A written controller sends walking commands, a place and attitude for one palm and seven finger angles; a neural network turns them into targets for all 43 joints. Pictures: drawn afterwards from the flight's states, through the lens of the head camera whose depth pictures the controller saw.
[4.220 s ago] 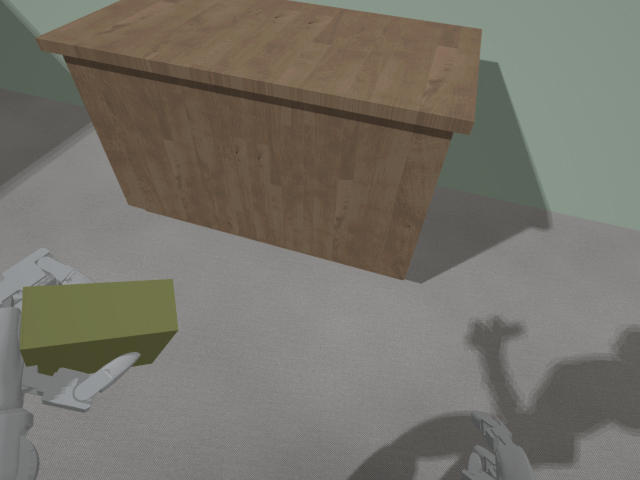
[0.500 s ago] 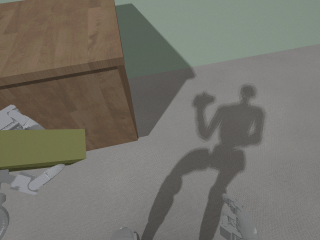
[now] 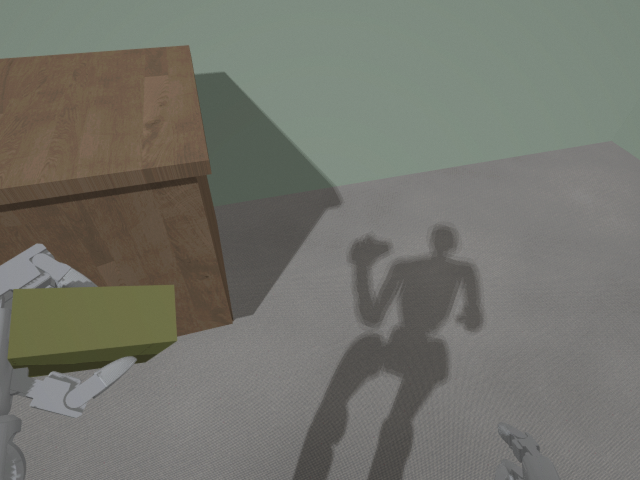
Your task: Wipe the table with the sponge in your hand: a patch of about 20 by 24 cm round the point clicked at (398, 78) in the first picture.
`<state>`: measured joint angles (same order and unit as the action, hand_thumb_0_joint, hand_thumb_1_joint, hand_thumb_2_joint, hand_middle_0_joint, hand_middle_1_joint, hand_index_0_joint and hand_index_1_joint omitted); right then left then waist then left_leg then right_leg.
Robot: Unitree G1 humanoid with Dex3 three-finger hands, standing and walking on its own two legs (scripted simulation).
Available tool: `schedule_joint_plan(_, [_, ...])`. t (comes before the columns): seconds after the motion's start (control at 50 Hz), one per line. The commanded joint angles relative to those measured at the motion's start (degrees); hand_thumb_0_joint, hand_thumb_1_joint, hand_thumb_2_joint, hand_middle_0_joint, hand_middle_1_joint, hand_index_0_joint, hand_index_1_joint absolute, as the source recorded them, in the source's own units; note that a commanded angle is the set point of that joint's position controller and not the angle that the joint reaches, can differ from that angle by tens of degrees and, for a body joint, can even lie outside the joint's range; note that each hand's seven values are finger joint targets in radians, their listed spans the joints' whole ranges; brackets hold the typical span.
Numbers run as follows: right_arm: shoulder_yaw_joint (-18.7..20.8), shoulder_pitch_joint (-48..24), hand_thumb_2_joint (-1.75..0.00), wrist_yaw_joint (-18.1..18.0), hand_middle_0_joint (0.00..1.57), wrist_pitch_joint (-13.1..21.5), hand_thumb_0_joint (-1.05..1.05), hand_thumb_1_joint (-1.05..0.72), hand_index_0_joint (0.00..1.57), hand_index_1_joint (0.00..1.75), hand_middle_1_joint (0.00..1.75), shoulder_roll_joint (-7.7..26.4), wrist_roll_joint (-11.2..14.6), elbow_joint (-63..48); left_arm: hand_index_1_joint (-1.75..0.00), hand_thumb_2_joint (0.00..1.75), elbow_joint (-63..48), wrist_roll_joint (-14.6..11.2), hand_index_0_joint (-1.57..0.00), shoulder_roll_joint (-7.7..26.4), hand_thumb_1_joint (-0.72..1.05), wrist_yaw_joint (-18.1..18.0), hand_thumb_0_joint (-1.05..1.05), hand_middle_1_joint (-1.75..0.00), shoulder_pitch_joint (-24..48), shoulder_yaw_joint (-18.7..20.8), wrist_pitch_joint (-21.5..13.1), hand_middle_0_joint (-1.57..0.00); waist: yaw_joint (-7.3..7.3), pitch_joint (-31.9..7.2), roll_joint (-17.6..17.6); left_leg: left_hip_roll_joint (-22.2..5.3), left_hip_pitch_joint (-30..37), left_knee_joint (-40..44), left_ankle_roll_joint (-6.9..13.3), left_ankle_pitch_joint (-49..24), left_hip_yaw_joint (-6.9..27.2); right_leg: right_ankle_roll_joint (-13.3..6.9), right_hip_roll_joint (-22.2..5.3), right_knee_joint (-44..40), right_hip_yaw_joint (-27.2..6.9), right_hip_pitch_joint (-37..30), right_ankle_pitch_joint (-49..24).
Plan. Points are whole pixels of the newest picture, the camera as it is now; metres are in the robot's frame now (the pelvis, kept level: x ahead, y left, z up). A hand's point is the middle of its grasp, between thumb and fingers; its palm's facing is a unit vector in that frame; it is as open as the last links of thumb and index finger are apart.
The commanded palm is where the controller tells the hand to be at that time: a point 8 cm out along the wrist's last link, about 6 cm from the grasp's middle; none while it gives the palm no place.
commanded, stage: take the last steps up to it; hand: left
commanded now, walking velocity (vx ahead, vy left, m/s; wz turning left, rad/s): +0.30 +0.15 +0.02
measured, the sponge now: (115, 331) +0.22 +0.20 +0.16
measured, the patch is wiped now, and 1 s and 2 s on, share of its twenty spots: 0.00 0.00 0.00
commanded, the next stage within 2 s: come to a stop and stand still in 1.46 s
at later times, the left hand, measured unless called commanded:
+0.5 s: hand (56, 278) +0.27 +0.28 +0.16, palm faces +0.36 -0.79 -0.50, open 9.3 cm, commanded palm +0.20 +0.34 +0.17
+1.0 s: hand (37, 189) +0.39 +0.37 +0.17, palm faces +0.36 -0.81 -0.47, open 9.3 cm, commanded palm +0.33 +0.41 +0.17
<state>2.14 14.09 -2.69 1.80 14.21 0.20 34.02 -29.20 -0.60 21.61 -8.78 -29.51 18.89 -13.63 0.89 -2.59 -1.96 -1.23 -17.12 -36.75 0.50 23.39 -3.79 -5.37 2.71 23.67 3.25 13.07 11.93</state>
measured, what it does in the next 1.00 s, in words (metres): walks ahead: left foot, then right foot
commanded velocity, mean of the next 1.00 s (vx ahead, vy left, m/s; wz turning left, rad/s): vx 0.30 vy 0.15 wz -0.01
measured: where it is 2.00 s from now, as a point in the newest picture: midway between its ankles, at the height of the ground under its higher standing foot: (251, 469)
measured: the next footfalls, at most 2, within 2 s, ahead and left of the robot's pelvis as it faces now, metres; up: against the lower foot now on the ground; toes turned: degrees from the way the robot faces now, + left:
left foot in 0.12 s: +0.04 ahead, +0.16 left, +0.00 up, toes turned +6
right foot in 0.44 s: +0.09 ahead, -0.04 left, +0.00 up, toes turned -9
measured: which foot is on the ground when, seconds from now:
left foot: up 0.00-0.10, down 0.12-0.46, up 0.48-0.76, down 0.78-1.00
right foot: down 0.00-0.16, up 0.18-0.42, down 0.44-0.78, up 0.80-1.00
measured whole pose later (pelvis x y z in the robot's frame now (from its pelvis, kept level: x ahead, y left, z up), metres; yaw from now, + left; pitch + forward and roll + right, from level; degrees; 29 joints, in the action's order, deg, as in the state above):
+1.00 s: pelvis +0.16 +0.14 -0.01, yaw -3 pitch +1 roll +1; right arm -0.2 9.6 -1.7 6.7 6.9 0.8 34.4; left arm -30.8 -1.0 22.2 -8.5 -26.4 23.1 -14.1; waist -0.2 4.3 -0.3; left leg -4.0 -17.3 -31.8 0.6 15.0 -9.7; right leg 1.9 -4.4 54.8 7.5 25.8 26.6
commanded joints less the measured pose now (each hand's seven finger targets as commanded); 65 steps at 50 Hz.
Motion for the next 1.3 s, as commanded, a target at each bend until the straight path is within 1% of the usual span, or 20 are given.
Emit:
schedule_joint_plan(0.0, [0.4, -5.6, -0.9, -0.1, 0.2, 2.6, 0.0, -0.9, 0.2, 0.3, 0.3, 3.6, -0.4, -8.6, -1.6, 1.3, -8.9, -0.6, -1.2, 9.7, 0.1, -1.7, 0.0, -1.6, 6.3, 7.3, -3.0, -1.2, -0.8, -0.9, -0.9, -1.1, -5.1, 4.0, 0.3, -0.8, 0.2, -4.7, -20.2, -10.6, -22.2, -5.6, 11.4])
schedule_joint_plan(0.08, [0.3, -4.5, -0.9, -0.5, 0.2, 3.2, 0.0, -0.9, 0.2, 0.3, 0.3, 3.6, -0.3, -8.6, -1.6, 1.3, -9.8, -0.4, -1.2, 8.2, 0.1, -1.6, 0.0, -1.6, 11.3, 4.6, -2.8, -1.2, 0.04, -0.2, 1.0, -1.8, 7.0, 13.2, 1.7, -2.8, -0.5, -1.2, -15.8, -4.9, -16.1, 2.6, 15.1])
schedule_joint_plan(0.14, [0.5, -4.8, -0.9, -0.8, 0.2, 3.7, 0.0, -0.9, 0.2, 0.3, 0.3, 4.9, 0.0, -8.8, -1.6, 1.3, -9.9, -0.1, -1.2, 7.3, 0.1, -1.7, 0.0, -1.6, 12.5, 4.2, -3.1, -1.2, -0.01, 0.8, 15.3, -15.5, 15.8, 20.5, 9.3, -4.2, 18.2, 4.7, -3.2, 17.4, -1.3, 16.3, 15.2])
schedule_joint_plan(0.18, [0.1, -5.6, -0.9, -0.9, 0.2, 4.7, 0.0, -0.9, 0.2, 0.3, 0.3, 3.3, -0.2, -7.5, -1.6, 1.3, -6.4, 0.9, -1.2, 9.7, 0.1, -1.3, 0.0, -1.6, 13.1, 5.8, -2.8, -1.2, -0.4, 4.4, 13.4, -20.0, 6.2, 26.5, 13.2, 6.0, 23.8, 5.5, -5.1, 33.8, -1.1, 18.3, 19.0])
schedule_joint_plan(0.38, [0.1, -6.2, -0.9, -0.3, 0.2, 6.8, 0.0, -0.9, 0.2, 0.3, 0.3, 4.0, -0.4, -5.3, -1.6, 1.3, -10.1, 0.1, -1.2, 9.0, 0.1, -0.6, 0.0, -1.6, 8.3, 6.8, -2.5, -1.2, -1.36, -1.9, 9.4, -11.2, 4.8, 10.3, 6.8, -20.6, 5.5, 5.8, -4.2, 3.9, 6.5, -3.0, 6.0])
schedule_joint_plan(0.4, [0.3, -6.1, -0.9, -0.2, 0.2, 6.5, 0.0, -0.9, 0.2, 0.3, 0.3, 3.9, -0.2, -5.1, -1.6, 1.3, -9.6, 0.3, -1.2, 9.2, 0.1, -0.6, 0.0, -1.6, 7.8, 7.5, -2.7, -1.2, -1.57, -4.1, 6.2, -9.9, -0.9, 2.8, 5.6, -21.2, 3.7, 4.0, -6.7, 0.7, 3.2, -11.6, 2.0])
schedule_joint_plan(0.44, [0.9, -7.8, -0.9, 0.3, 0.2, 5.8, 0.0, -0.9, 0.2, 0.3, 0.3, 2.5, -0.1, -6.4, -1.6, 1.3, -7.3, -0.2, -1.2, 12.7, 0.1, -0.8, 0.0, -1.6, 6.6, 11.6, -3.2, -1.2, -2.03, -5.8, -15.7, 1.1, -23.1, -26.2, 0.4, 4.8, -2.4, -6.8, -28.5, -5.2, -31.6, -24.3, -12.6])
schedule_joint_plan(0.46, [1.5, -7.7, -0.9, 0.7, 0.2, 5.4, 0.0, -0.9, 0.2, 0.3, 0.3, 3.7, 0.0, -6.0, -1.6, 1.3, -5.9, -0.9, -1.2, 11.2, 0.1, -0.6, 0.0, -1.6, 6.5, 11.4, -3.4, -1.2, -1.34, -4.9, -10.8, -1.1, -24.2, -33.2, -0.6, 5.5, 5.3, -8.4, -31.8, -6.0, -33.0, -20.6, -8.0])
schedule_joint_plan(0.52, [0.7, -7.4, -0.9, 1.2, 0.2, 3.5, 0.0, -0.9, 0.2, 0.3, 0.3, 2.5, -0.2, -5.0, -1.6, 1.3, -7.3, -0.8, -1.2, 11.3, 0.1, -0.2, 0.0, -1.6, 0.6, 12.5, -5.2, -1.2, -1.28, 0.6, -2.0, -5.6, -24.4, -32.0, -1.9, -0.9, 6.4, -6.0, -26.3, -6.1, -17.9, -12.1, -11.3])
schedule_joint_plan(0.58, [0.3, -8.2, -0.9, 1.2, 0.2, 3.1, 0.0, -0.9, 0.2, 0.3, 0.3, 1.8, -0.3, -6.1, -1.6, 1.3, -12.1, -0.3, -1.2, 10.8, 0.1, -0.5, 0.0, -1.6, 2.6, 11.6, -6.8, -1.2, -0.5, -0.4, -5.8, -6.6, -15.2, -16.0, -1.7, -4.0, 2.2, -2.6, -22.1, -3.9, -4.8, -7.1, -19.9])
schedule_joint_plan(0.72, [2.5, -5.3, -0.9, -0.8, 0.2, 5.6, 0.0, -0.9, 0.2, 0.3, 0.3, 2.8, -0.6, -7.2, -1.6, 1.3, -17.7, -0.2, -1.2, 10.5, 0.1, -2.3, 0.0, -1.6, 4.3, 10.9, -5.6, -1.2, -0.33, -5.1, 0.6, 0.5, 8.7, 10.2, -0.9, -15.7, -8.5, 1.9, -15.5, 9.7, 0.2, -3.6, -13.8])
schedule_joint_plan(0.76, [4.0, -4.5, -0.9, -1.2, 0.2, 5.5, 0.0, -0.9, 0.2, 0.3, 0.3, 5.5, -0.1, -7.5, -1.6, 1.3, -17.7, -0.3, -1.2, 9.3, 0.1, -2.2, 0.0, -1.6, 3.5, 10.2, -6.1, -1.2, 0.32, -8.1, 20.9, -13.5, 22.4, 13.2, 5.3, -23.2, 10.2, 6.3, -7.5, 32.4, 5.5, 12.3, 11.2])
schedule_joint_plan(0.78, [3.6, -4.0, -0.9, -0.8, 0.2, 5.7, 0.0, -0.9, 0.2, 0.3, 0.3, 5.0, 0.0, -8.1, -1.6, 1.3, -17.8, 0.0, -1.2, 10.0, 0.1, -2.4, 0.0, -1.6, 4.7, 10.2, -6.5, -1.2, 0.05, -8.1, 21.4, -20.9, 21.2, 16.3, 11.2, -29.9, 22.7, 6.2, -4.3, 43.9, 2.7, 17.6, 27.2])
schedule_joint_plan(0.82, [3.0, -5.9, -0.9, -0.6, 0.2, 5.8, 0.0, -0.9, 0.2, 0.3, 0.3, 4.5, 0.0, -6.6, -1.6, 1.3, -11.7, -0.3, -1.2, 11.7, 0.1, -1.5, 0.0, -1.6, 6.6, 11.4, -5.7, -1.2, 0.15, -3.0, 16.6, -21.9, 11.7, 18.4, 14.6, -18.5, 21.9, 6.3, -8.9, 47.7, -1.3, 21.7, 24.4])
schedule_joint_plan(0.88, [3.0, -6.0, -0.9, -0.1, 0.2, 6.6, 0.0, -0.9, 0.2, 0.3, 0.3, 4.0, 0.9, -5.9, -1.6, 1.3, -16.3, -0.8, -1.2, 9.5, 0.1, -0.9, 0.0, -1.6, 5.4, 10.1, -5.7, -1.2, -0.68, -3.0, 16.3, -16.6, 10.4, 16.7, 11.4, -18.4, 9.8, 7.0, -9.2, 39.0, 1.5, 19.8, 17.4])
schedule_joint_plan(1.02, [0.7, -6.2, -0.9, -0.5, 0.2, 7.1, 0.0, -0.9, 0.2, 0.3, 0.3, 3.2, 0.2, -5.8, -1.6, 1.3, -12.1, -1.3, -1.2, 9.2, 0.1, -0.8, 0.0, -1.6, 1.9, 9.4, -2.7, -1.2, -1.39, -4.3, 10.2, -14.5, 5.1, 13.4, 7.1, -15.8, 3.6, 7.0, -4.9, 11.4, 7.1, 2.2, 9.2])
schedule_joint_plan(1.06, [0.8, -6.2, -0.9, -0.9, 0.2, 5.7, 0.0, -0.9, 0.2, 0.3, 0.3, 2.9, 0.2, -5.6, -1.6, 1.3, -9.0, -0.7, -1.2, 10.0, 0.1, -0.8, 0.0, -1.6, 3.5, 10.3, -1.8, -1.2, -1.49, -5.9, 0.4, -10.2, -1.9, 0.4, 4.1, -9.7, -0.6, 4.6, -9.0, 0.7, 0.9, -7.4, 4.1])
schedule_joint_plan(1.1, [0.2, -9.1, -0.9, -0.5, 0.2, 4.9, 0.0, -0.9, 0.2, 0.3, 0.3, 1.9, 0.0, -7.1, -1.6, 1.3, -5.2, -1.1, -1.2, 12.5, 0.1, -0.9, 0.0, -1.6, 4.8, 12.4, -1.2, -1.2, -1.88, -2.6, -18.1, 0.1, -23.6, -27.0, -0.6, 8.1, -1.5, -5.4, -30.0, -8.6, -34.3, -15.3, -3.0])
schedule_joint_plan(1.18, [-0.1, -8.9, -0.9, 0.1, 0.2, 3.5, 0.0, -0.9, 0.2, 0.3, 0.3, 2.0, -0.2, -4.3, -1.6, 1.3, -3.5, -1.1, -1.2, 10.2, 0.1, 0.1, 0.0, -1.6, 4.5, 11.0, -3.4, -1.2, -0.8, -0.2, -3.8, -3.7, -26.6, -36.4, -2.8, -3.2, 4.5, -3.0, -24.2, -4.3, -16.0, -13.8, -20.8])
schedule_joint_plan(1.28, [0.1, -8.7, -0.9, 0.6, 0.2, 3.7, 0.0, -0.9, 0.2, 0.3, 0.3, 2.2, -0.6, -5.5, -1.6, 1.3, -11.1, -0.2, -1.2, 10.3, 0.1, -0.7, 0.0, -1.6, 6.1, 8.5, -5.8, -1.2, -0.69, -1.7, -4.1, -4.0, -19.9, -19.1, -2.3, -8.2, -1.0, -1.4, -20.8, -2.2, -2.1, -13.0, -35.5])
